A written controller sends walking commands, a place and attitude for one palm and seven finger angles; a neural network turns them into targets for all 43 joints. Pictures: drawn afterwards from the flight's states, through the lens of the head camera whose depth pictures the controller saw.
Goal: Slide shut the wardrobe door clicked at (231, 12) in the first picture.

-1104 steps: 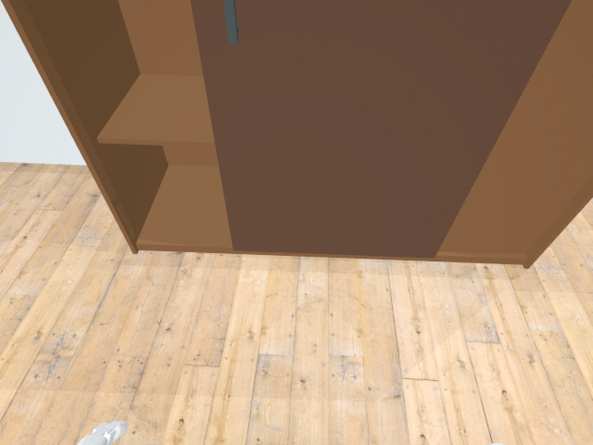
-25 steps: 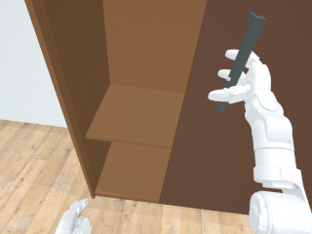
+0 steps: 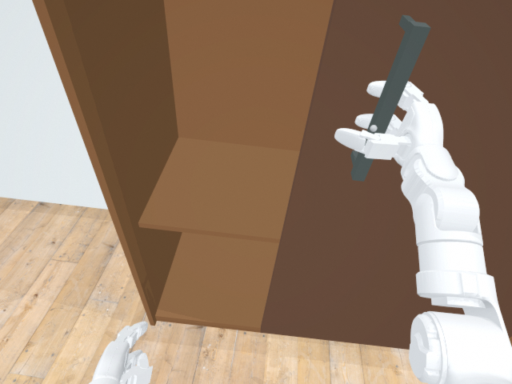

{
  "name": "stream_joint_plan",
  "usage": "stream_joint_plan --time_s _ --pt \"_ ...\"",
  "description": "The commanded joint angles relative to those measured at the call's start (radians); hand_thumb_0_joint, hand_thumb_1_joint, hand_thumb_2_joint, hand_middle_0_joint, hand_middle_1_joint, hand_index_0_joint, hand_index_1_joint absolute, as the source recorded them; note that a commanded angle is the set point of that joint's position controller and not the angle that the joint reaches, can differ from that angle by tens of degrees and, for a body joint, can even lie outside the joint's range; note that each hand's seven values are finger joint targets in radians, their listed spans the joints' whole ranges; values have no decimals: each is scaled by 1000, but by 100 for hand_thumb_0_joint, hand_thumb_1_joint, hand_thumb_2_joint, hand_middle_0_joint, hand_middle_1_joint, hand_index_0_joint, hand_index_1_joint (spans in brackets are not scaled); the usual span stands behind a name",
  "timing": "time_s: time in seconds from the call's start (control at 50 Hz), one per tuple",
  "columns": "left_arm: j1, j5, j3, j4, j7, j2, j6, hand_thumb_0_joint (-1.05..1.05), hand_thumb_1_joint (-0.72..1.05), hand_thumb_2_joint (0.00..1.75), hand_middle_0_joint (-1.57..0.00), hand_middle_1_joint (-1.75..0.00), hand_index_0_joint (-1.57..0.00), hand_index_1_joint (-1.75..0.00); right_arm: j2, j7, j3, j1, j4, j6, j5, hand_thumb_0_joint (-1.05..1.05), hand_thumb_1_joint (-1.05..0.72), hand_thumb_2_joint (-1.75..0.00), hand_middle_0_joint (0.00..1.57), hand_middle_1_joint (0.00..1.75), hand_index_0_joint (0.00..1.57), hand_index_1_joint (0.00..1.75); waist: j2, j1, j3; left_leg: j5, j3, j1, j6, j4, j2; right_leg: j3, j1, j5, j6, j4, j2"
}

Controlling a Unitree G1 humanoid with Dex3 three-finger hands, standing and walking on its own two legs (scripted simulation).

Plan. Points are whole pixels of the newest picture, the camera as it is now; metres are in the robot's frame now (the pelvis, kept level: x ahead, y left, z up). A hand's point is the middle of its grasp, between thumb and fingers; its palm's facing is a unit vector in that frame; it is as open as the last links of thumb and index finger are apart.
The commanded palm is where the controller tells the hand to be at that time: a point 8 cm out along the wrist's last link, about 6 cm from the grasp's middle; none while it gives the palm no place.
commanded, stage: grip the handle and tug to test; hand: right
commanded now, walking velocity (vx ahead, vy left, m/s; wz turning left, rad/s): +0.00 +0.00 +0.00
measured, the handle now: (379, 107) +0.46 -0.15 +0.26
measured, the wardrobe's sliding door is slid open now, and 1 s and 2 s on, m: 0.41 0.41 0.41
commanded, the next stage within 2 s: tug the door sideways, standing still in 1.08 s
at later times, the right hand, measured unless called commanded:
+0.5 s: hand (372, 126) +0.41 -0.12 +0.25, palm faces +0.02 +1.00 +0.01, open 5.8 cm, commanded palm +0.39 -0.18 +0.25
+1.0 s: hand (369, 128) +0.41 -0.12 +0.25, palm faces +0.04 +1.00 +0.01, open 5.6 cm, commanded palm +0.36 -0.17 +0.25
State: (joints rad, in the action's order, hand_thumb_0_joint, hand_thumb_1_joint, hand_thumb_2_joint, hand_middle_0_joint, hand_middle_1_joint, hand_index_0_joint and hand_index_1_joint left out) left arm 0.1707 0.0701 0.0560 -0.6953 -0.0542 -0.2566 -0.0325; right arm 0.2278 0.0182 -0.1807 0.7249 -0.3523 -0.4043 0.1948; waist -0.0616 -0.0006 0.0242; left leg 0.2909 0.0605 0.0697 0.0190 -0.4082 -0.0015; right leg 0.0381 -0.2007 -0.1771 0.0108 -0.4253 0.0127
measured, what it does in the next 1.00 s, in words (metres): stands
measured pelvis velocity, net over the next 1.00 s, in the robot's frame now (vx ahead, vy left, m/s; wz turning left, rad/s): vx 0.02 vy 0.00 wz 0.03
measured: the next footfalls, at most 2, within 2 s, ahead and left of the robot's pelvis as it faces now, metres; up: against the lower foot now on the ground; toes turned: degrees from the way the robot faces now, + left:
left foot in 1.90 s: +0.07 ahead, +0.11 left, +0.00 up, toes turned -2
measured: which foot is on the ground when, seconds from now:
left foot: down 0.00-1.00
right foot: down 0.00-1.00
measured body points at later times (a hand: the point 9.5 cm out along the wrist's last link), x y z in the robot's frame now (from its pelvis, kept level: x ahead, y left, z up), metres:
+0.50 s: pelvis +0.00 -0.01 +0.00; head -0.02 +0.02 +0.45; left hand +0.17 +0.23 -0.10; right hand +0.40 -0.18 +0.26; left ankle -0.04 +0.10 -0.74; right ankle +0.04 -0.12 -0.74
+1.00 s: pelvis +0.02 +0.00 +0.00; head -0.01 +0.03 +0.45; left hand +0.17 +0.24 -0.10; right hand +0.40 -0.17 +0.25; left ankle -0.04 +0.10 -0.74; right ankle +0.04 -0.12 -0.74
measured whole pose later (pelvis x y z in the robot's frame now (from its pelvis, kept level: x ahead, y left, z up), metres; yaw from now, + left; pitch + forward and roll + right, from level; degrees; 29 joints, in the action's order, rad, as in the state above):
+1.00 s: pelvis +0.02 +0.00 +0.00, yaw +2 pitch -2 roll -1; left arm 0.18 0.07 0.05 -0.65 -0.03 -0.26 0.00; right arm 0.23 0.03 -0.23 0.57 -0.15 -0.43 0.20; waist -0.06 -0.03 0.04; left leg 0.30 0.03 0.07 0.02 -0.40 0.00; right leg 0.07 -0.18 -0.20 0.01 -0.41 0.02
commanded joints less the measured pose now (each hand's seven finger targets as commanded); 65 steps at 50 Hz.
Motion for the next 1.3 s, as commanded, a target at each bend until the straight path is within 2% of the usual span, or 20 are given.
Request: stream_joint_plan --time_s 0.0,0.06,0.1,0.16,0.24,0.32,0.4,0.44,0.5,0.54,0.6,0.66,0.7,0.76,0.9,1.02,1.1,1.16,1.2,1.28 --pt "-134 -6 -41 155 -4 -112 -49 0 90 90 -20 -30 -20 -30 234 -2 -95 486 254 90 6 0 -34 -66 39 132 39 132 97 13 309 -374 -34 38 4 56 -11 -50 229 225 49 7 -25" --pt "-140 -5 -40 168 -1 -107 -47 0 90 90 -20 -30 -20 -30 243 -6 -114 443 279 93 8 0 -48 -72 41 134 41 134 83 20 323 -412 -34 17 2 49 -8 -44 229 245 47 9 -25" --pt "-143 -2 -42 167 2 -109 -41 0 90 90 -20 -30 -20 -30 237 -13 -109 383 256 82 7 0 -57 -76 42 135 42 135 98 25 282 -403 -32 26 2 57 -11 -38 208 235 48 7 -23" --pt "-151 7 -40 176 5 -104 -43 0 90 90 -20 -30 -20 -30 148 -32 -20 406 274 68 8 0 -71 -82 43 137 43 137 75 0 232 -364 -25 83 2 61 -16 -43 225 213 47 8 -19" --pt "-155 6 -42 174 3 -108 -44 0 90 90 -20 -30 -20 -30 159 -21 -38 420 295 50 17 0 -90 -90 45 140 45 140 77 3 247 -331 -25 91 4 65 -18 -49 234 202 47 9 -17" --pt "-145 3 -41 160 1 -110 -41 0 90 90 -20 -30 -20 -30 153 -12 -24 448 268 40 11 0 -90 -90 45 140 45 140 75 -6 245 -305 -26 102 3 66 -17 -52 227 183 46 13 -17" --pt "-136 0 -41 147 -3 -113 -35 0 90 90 -20 -30 -20 -30 198 8 -58 460 228 34 -4 0 -90 -90 45 140 45 140 89 0 236 -280 -30 103 5 72 -17 -52 213 171 46 13 -16" --pt "-137 0 -38 148 -4 -109 -34 0 90 90 -20 -30 -20 -30 178 13 -41 486 220 34 -5 0 -90 -90 45 140 45 140 77 -7 240 -277 -29 108 5 68 -16 -52 217 168 45 15 -15" --pt "-139 -5 -39 151 -2 -110 -32 0 90 90 -20 -30 -20 -30 208 23 -78 466 236 43 -3 0 -90 -90 45 140 45 140 88 10 269 -309 -28 76 8 64 -16 -51 217 198 44 12 -17" --pt "-136 -6 -38 154 -2 -105 -34 0 90 90 -20 -30 -20 -30 190 24 -65 503 252 54 1 0 -90 -90 45 140 45 140 77 2 292 -334 -31 67 5 59 -14 -50 229 211 44 12 -19" --pt "-135 -6 -41 153 0 -106 -34 0 90 90 -20 -30 -20 -30 172 24 -53 473 244 65 0 0 -90 -90 45 140 45 140 122 4 273 -336 -27 64 5 63 -17 -49 220 213 46 12 -14" --pt "-140 -3 -41 160 1 -100 -40 0 90 90 -20 -30 -20 -30 143 21 -31 486 260 71 1 0 -90 -90 45 140 45 140 93 -2 262 -317 -29 86 3 67 -18 -51 235 195 46 16 -15" --pt "-145 -4 -41 162 2 -104 -37 0 90 90 -20 -30 -20 -30 176 21 -58 431 260 73 0 0 -90 -90 45 140 45 140 112 13 258 -322 -29 65 5 67 -17 -48 217 199 47 16 -15" --pt "-151 -4 -41 180 7 -97 -41 0 90 90 -20 -30 -20 -30 147 13 -37 414 333 75 -1 0 -90 -90 45 140 45 140 67 15 294 -360 -27 54 7 55 -17 -49 248 234 45 14 -17" --pt "-182 -4 -41 212 14 -106 -26 0 90 90 -20 -30 -20 -30 213 -8 -107 226 454 53 15 0 -90 -90 45 140 45 140 110 50 317 -474 -26 -20 4 35 -12 -36 214 300 45 4 -22" --pt "-214 -1 -43 254 32 -96 -22 0 90 90 -20 -30 -20 -30 159 -19 -79 64 658 22 23 0 -90 -90 45 140 45 140 53 59 358 -607 -19 -37 5 -9 -9 -28 246 423 40 -25 -19" --pt "-230 -2 -46 261 39 -103 -13 0 90 90 -20 -30 -20 -30 149 -21 -71 -14 733 -13 32 0 -90 -90 45 140 45 140 101 61 363 -712 -17 -50 -5 -30 -6 -20 239 482 43 -52 -20" --pt "-235 -1 -44 262 36 -108 -9 0 90 90 -20 -30 -20 -30 174 -25 -103 -12 760 -46 42 0 -90 -90 45 140 45 140 123 58 372 -773 -17 -60 -16 -45 -2 -19 232 474 43 -60 -27" --pt "-245 0 -43 246 34 -100 -10 0 90 90 -20 -30 -20 -30 76 -24 17 135 761 -59 42 0 -90 -90 45 140 45 140 107 22 345 -775 -16 -27 -17 -41 -1 -18 245 481 46 -78 -30" --pt "-220 -2 -49 198 27 -105 -14 0 90 90 -20 -30 -20 -30 36 10 66 324 663 -91 20 0 -90 -90 45 140 45 140 47 -15 326 -694 -11 49 -7 -37 -13 -32 300 492 43 -85 -30"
